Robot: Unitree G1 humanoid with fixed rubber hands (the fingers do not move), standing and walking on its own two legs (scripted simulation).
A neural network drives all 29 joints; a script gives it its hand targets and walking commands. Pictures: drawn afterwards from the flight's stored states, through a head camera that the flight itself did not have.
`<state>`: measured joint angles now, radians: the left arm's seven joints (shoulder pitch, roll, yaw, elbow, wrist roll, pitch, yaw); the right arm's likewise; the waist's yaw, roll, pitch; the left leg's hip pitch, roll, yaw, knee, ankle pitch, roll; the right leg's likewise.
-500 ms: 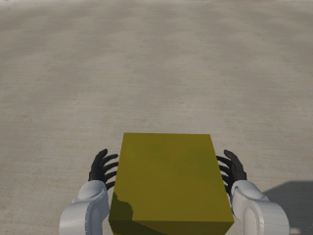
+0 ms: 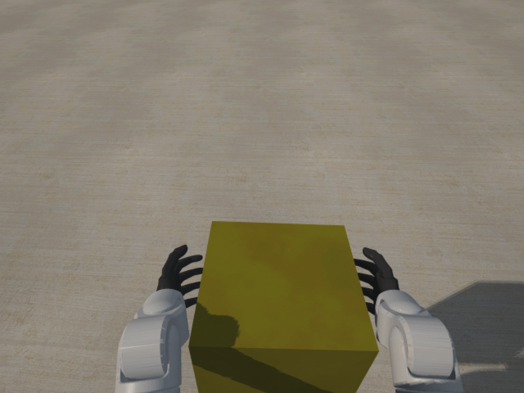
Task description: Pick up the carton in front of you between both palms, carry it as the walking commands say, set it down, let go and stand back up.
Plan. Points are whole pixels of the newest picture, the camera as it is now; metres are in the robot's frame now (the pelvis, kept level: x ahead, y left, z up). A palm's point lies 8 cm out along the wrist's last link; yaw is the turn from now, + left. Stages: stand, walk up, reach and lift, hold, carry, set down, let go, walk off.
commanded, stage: carry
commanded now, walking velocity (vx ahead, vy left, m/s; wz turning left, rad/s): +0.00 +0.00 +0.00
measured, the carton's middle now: (274, 323) +0.25 +0.01 -0.02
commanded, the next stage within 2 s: none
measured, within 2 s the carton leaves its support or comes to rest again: neither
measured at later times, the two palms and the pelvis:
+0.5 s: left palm (178, 280) +0.30 +0.16 +0.03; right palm (366, 280) +0.29 -0.14 +0.02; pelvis +0.01 +0.01 +0.00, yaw +0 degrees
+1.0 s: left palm (178, 285) +0.29 +0.15 +0.04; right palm (372, 284) +0.28 -0.15 +0.03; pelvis +0.00 +0.00 +0.00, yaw +0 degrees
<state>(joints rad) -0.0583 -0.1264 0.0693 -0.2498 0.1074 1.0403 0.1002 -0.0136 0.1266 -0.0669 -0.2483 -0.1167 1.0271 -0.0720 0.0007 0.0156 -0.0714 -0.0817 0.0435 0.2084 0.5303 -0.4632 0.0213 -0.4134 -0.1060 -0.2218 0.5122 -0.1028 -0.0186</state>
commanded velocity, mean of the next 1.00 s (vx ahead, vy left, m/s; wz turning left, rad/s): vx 0.00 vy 0.00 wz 0.00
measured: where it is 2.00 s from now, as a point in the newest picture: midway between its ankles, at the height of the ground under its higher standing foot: outside the picture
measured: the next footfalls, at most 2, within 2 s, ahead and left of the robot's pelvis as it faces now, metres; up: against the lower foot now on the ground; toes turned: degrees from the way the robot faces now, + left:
none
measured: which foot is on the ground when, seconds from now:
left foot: down 0.00-1.00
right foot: down 0.00-1.00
